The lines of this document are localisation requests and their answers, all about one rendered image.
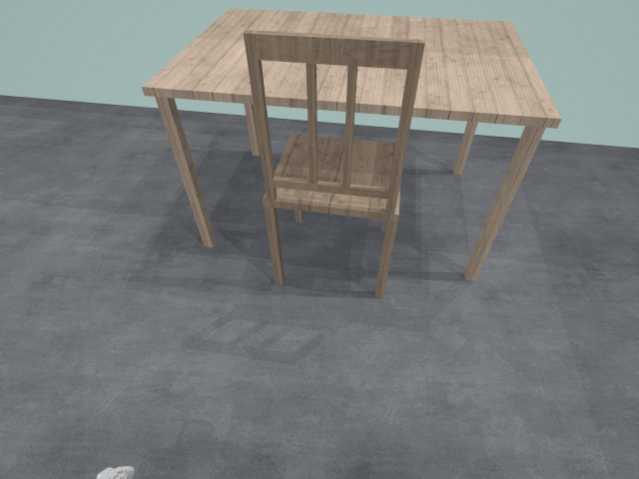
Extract chair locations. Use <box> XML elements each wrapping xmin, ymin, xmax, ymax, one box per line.
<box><xmin>244</xmin><ymin>30</ymin><xmax>425</xmax><ymax>299</ymax></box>

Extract table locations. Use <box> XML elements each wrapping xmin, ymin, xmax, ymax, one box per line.
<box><xmin>142</xmin><ymin>8</ymin><xmax>562</xmax><ymax>281</ymax></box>

